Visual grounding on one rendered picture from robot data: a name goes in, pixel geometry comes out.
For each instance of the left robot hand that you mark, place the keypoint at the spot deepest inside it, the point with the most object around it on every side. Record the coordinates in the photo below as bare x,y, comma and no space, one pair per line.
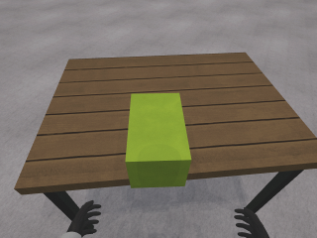
79,222

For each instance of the right robot hand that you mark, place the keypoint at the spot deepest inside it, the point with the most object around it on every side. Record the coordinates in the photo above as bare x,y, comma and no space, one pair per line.
256,227

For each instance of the table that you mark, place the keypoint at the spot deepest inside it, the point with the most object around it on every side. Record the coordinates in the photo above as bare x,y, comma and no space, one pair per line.
236,123

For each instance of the carton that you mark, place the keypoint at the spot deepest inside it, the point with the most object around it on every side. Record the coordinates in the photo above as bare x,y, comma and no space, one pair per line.
157,153

